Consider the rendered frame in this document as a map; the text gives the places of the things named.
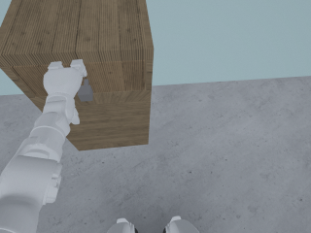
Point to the robot left upper arm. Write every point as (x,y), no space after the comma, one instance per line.
(30,183)

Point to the cabinet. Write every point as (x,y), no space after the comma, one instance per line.
(38,32)

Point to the left robot forearm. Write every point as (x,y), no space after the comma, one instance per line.
(49,132)

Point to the drawer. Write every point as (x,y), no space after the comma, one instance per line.
(105,76)

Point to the robot right thigh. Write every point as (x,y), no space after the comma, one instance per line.
(180,226)

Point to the robot left hand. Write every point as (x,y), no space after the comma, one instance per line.
(66,80)

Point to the handle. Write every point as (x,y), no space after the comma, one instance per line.
(85,92)

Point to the right robot shin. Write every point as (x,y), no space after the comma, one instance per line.
(175,218)

